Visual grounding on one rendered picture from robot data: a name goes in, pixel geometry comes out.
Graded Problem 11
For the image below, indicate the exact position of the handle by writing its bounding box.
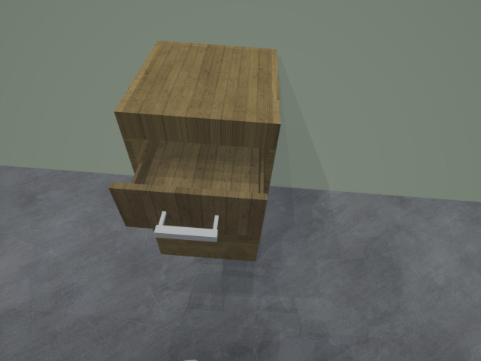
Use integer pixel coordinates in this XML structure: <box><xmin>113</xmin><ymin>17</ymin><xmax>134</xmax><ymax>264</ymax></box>
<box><xmin>154</xmin><ymin>211</ymin><xmax>219</xmax><ymax>242</ymax></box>

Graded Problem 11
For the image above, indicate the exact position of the drawer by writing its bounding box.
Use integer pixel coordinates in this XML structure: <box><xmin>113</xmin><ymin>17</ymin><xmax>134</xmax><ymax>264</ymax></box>
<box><xmin>108</xmin><ymin>140</ymin><xmax>268</xmax><ymax>237</ymax></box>

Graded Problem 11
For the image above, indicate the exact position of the cabinet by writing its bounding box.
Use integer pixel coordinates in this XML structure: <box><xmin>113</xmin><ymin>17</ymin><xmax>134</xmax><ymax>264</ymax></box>
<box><xmin>114</xmin><ymin>41</ymin><xmax>281</xmax><ymax>262</ymax></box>

